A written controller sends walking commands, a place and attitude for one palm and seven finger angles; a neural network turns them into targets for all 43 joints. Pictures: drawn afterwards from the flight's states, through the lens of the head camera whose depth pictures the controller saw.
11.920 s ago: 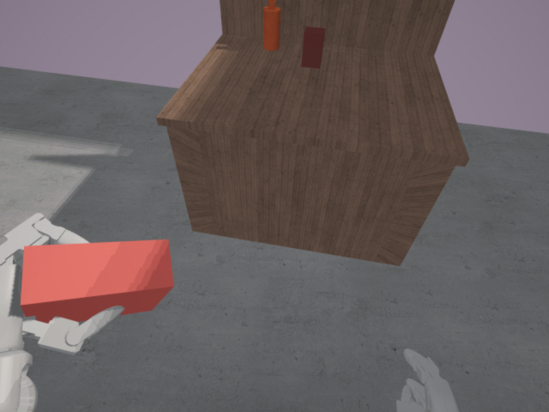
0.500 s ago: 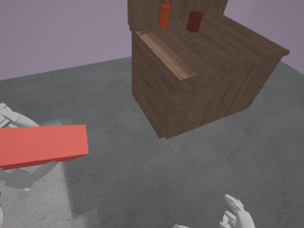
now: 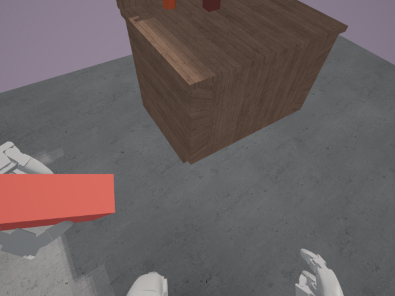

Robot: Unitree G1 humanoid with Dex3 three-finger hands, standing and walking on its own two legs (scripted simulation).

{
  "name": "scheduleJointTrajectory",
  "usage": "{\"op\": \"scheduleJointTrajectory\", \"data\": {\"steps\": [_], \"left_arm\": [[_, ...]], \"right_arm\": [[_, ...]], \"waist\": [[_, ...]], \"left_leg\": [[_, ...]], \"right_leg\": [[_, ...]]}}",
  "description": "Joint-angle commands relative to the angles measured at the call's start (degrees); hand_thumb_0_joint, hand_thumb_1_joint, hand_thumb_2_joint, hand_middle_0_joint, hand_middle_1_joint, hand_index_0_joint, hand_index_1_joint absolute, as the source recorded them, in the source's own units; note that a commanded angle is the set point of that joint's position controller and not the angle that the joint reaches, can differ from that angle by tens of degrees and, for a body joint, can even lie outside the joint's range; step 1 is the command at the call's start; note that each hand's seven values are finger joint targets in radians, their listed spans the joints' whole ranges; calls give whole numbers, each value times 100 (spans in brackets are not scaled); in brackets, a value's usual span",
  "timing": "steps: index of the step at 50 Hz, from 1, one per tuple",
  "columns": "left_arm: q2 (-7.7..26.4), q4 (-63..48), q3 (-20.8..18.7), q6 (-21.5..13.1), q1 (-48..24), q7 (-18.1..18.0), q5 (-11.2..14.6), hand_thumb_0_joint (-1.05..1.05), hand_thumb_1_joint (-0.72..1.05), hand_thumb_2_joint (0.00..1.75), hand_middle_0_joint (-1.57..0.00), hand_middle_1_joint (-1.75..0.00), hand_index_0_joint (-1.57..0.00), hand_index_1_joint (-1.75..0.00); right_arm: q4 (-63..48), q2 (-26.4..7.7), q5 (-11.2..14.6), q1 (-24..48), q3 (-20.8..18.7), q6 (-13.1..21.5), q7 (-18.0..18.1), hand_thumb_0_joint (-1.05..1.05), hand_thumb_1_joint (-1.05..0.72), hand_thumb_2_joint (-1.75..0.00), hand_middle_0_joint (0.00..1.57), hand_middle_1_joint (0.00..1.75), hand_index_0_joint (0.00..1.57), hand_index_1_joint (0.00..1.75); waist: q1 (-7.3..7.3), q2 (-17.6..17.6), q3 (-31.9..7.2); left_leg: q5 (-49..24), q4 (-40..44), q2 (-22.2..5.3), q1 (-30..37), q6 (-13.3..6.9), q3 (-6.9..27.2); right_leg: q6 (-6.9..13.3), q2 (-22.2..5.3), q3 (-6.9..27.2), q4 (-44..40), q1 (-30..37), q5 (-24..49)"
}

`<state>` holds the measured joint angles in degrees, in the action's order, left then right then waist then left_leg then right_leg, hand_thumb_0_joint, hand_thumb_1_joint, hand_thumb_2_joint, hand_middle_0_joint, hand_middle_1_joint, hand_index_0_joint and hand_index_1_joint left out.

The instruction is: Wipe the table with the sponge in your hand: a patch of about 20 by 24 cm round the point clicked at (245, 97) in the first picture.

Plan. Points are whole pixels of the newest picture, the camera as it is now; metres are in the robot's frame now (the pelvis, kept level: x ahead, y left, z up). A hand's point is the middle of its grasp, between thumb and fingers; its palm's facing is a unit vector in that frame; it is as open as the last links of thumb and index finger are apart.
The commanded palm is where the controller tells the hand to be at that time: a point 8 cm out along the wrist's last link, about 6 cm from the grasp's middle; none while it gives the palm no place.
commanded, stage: take the last steps up to it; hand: left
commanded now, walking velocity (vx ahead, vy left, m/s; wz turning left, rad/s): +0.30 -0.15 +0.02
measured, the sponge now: (71, 201) +0.23 +0.20 +0.14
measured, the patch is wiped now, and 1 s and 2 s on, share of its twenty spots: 0.00 0.00 0.00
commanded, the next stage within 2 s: none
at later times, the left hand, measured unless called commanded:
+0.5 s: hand (122, 138) +0.33 +0.14 +0.17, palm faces +0.37 -0.75 -0.55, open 9.7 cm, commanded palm +0.27 +0.18 +0.18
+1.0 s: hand (192, 94) +0.45 +0.03 +0.17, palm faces +0.40 -0.82 -0.41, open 9.7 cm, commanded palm +0.38 +0.07 +0.18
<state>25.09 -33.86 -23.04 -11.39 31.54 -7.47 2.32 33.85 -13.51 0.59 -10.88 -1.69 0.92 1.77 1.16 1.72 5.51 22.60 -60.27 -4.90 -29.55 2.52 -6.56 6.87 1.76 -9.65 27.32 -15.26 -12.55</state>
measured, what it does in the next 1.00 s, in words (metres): walks ahead: left foot, then right foot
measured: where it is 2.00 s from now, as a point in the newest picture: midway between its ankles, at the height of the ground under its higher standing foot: (278, 248)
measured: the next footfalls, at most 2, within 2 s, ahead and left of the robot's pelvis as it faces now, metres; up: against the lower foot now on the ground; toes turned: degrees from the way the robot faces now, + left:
left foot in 0.16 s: +0.11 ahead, +0.11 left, +0.00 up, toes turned +12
right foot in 0.50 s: +0.20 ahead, -0.23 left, +0.00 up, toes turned -10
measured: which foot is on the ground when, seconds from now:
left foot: up 0.00-0.14, down 0.16-0.50, up 0.52-0.86, down 0.88-1.00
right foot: down 0.00-0.18, up 0.20-0.48, down 0.50-0.90, up 0.92-1.00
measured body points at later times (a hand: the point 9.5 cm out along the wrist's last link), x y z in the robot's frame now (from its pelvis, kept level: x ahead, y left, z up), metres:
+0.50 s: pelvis +0.11 -0.10 -0.01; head +0.15 -0.12 +0.44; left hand +0.30 +0.18 +0.20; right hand +0.28 -0.28 -0.12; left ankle +0.07 +0.10 -0.74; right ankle +0.16 -0.22 -0.74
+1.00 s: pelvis +0.22 -0.21 -0.01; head +0.25 -0.19 +0.44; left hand +0.42 +0.08 +0.19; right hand +0.41 -0.44 -0.08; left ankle +0.25 -0.08 -0.74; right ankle +0.18 -0.28 -0.68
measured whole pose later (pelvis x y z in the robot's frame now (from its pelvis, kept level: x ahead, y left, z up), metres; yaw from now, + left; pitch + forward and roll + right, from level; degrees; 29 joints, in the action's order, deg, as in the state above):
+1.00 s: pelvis +0.22 -0.21 -0.01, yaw +0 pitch -1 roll +2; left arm 23.2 -30.9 -21.7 -9.7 24.4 -8.7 1.6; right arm 31.5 -10.5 0.1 -9.5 -0.8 2.0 3.2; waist -0.4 4.1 4.4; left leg 15.2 -34.0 -5.5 -16.8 0.1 -12.1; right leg 0.7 -0.6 -4.7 62.3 -24.0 -26.6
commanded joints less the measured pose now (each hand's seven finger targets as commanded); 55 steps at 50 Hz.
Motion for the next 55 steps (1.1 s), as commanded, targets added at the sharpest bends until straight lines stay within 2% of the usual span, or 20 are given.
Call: {"op": "scheduleJointTrajectory", "data": {"steps": [1,7,8,9,10,12,16,23,24,26,30,34,38,42,43,44,45,48,52,55], "left_arm": [[827,-1081,-725,-281,-310,-219,100,0,10,130,-120,-160,-120,-160],[700,-1141,-338,-211,-895,-298,49,0,10,130,-120,-160,-120,-160],[691,-1260,-296,-256,-1072,-285,27,0,10,130,-120,-160,-120,-160],[602,-1368,-214,-313,-1162,-265,8,0,10,130,-120,-160,-120,-160],[739,-1386,-239,-395,-1286,-268,-63,0,10,130,-120,-160,-120,-160],[1084,-1273,-477,-405,-1416,-169,-131,0,10,130,-120,-160,-120,-160],[566,-1180,-331,-270,-725,-121,-118,0,10,130,-120,-160,-120,-160],[527,-417,-407,-203,-810,-118,-37,0,10,130,-120,-160,-120,-160],[551,-375,-383,-136,-851,-147,-49,0,10,130,-120,-160,-120,-160],[1120,-649,-745,-71,-986,-252,-43,0,10,130,-120,-160,-120,-160],[1100,-1334,-899,-195,-608,-259,6,0,10,130,-120,-160,-120,-160],[919,-1532,-942,-249,-331,-312,63,0,10,130,-120,-160,-120,-160],[786,-1232,-937,-195,103,-335,110,0,10,130,-120,-160,-120,-160],[710,-1205,-684,-177,-280,-324,123,0,10,130,-120,-160,-120,-160],[690,-1336,-574,-244,-481,-302,100,0,10,130,-120,-160,-120,-160],[602,-1387,-474,-296,-545,-281,96,0,10,130,-120,-160,-120,-160],[753,-1393,-493,-369,-712,-275,64,0,10,130,-120,-160,-120,-160],[980,-1393,-563,-373,-1264,-177,-54,0,10,130,-120,-160,-120,-160],[599,-1602,-425,-312,-608,-155,-63,0,10,130,-120,-160,-120,-160],[445,-1082,-405,-270,-509,-154,-39,0,10,130,-120,-160,-120,-160]], "right_arm": [[-971,-367,-66,521,-106,374,97,0,-90,-90,20,30,20,30],[-971,-447,-83,127,-115,460,253,0,-90,-90,20,30,20,30],[-1010,-533,-76,99,-151,468,285,0,-90,-90,20,30,20,30],[-1043,-607,-52,158,-166,492,283,0,-90,-90,20,30,20,30],[-1015,-492,-82,229,-87,548,256,0,-90,-90,20,30,20,30],[-941,-430,-154,427,0,575,229,0,-90,-90,20,30,20,30],[-901,-452,-77,148,-97,591,122,0,-90,-90,20,30,20,30],[-945,-381,4,177,-133,554,108,0,-90,-90,20,30,20,30],[-946,-284,43,206,-96,524,109,0,-90,-90,20,30,20,30],[-1133,-76,117,627,-1,517,112,0,-90,-90,20,30,20,30],[-887,-182,59,893,44,387,60,0,-90,-90,20,30,20,30],[-878,-213,2,792,-15,166,42,0,-90,-90,20,30,20,30],[-1009,-291,-63,596,-101,173,95,0,-90,-90,20,30,20,30],[-1035,-380,-39,242,-174,207,202,0,-90,-90,20,30,20,30],[-1075,-468,-39,199,-220,216,251,0,-90,-90,20,30,20,30],[-1090,-561,-39,226,-249,248,254,0,-90,-90,20,30,20,30],[-1117,-470,-41,300,-150,335,220,0,-90,-90,20,30,20,30],[-991,-475,-86,463,-95,408,181,0,-90,-90,20,30,20,30],[-1012,-455,-55,239,-140,577,114,0,-90,-90,20,30,20,30],[-1051,-454,-30,135,-144,631,63,0,-90,-90,20,30,20,30]], "waist": [[-267,148,-1072],[-72,-240,-1162],[-9,-709,-1107],[-4,-1898,-1023],[-55,-2045,-750],[-113,-1566,-420],[-181,-1577,-570],[-191,-1025,-882],[-235,-447,-1092],[-389,1982,-1406],[-296,489,-1111],[-174,381,-1371],[-320,377,-1296],[-58,23,-1503],[28,-454,-1578],[22,-1648,-1557],[-62,-1933,-1285],[-75,-1432,-549],[-224,-1829,-814],[-109,-1886,-683]], "left_leg": [[55,1400,-80,182,-119,-93],[-588,3325,-32,2060,-317,-237],[-373,3717,-512,2653,-617,551],[-561,4217,-1593,3373,-1063,2218],[-1265,4677,-2418,3439,-1493,3293],[-720,4833,-2456,2494,-1457,2878],[-1472,4561,-1645,2174,-1015,880],[-1441,2993,-1132,1724,-579,-280],[-1186,1958,-754,1398,-459,-508],[1536,-976,231,-958,-188,-194],[713,-1393,-277,-918,-13,506],[193,267,-254,-225,15,115],[-7,1813,-17,27,-48,-421],[-1118,3373,95,1871,-179,-643],[-1261,3574,-332,2793,-433,1],[-1919,3961,-1597,3558,-1015,1903],[-2544,4348,-2560,3707,-1578,3210],[-805,4679,-2364,2302,-1473,2400],[-1507,4460,-1554,1934,-929,449],[-1342,4235,-1402,1610,-783,106]], "right_leg": [[563,-1805,1762,-1312,784,-133],[89,-1302,1392,-119,147,-395],[-135,-1006,1237,647,-545,-479],[-502,-416,672,1820,-1643,-1135],[-618,-190,669,3051,-2235,-1890],[-629,-620,1155,3718,-2263,-1493],[-776,-696,562,2724,-1635,-755],[-857,-159,-495,150,469,-120],[-748,-234,-256,-131,1048,-66],[372,-2318,3019,-749,2168,1284],[529,-2249,2376,-774,1458,1089],[424,-1972,1215,-744,1357,1443],[475,-1785,1198,-579,1541,2063],[-5,-1372,846,555,740,1805],[-237,-1152,767,1370,-66,1358],[-629,-582,402,2481,-1271,-630],[-701,-253,711,3651,-2109,-2123],[-696,-793,1179,4058,-2281,-1372],[-799,-767,444,2230,-1119,-736],[-885,-536,-101,1297,-438,-666]]}}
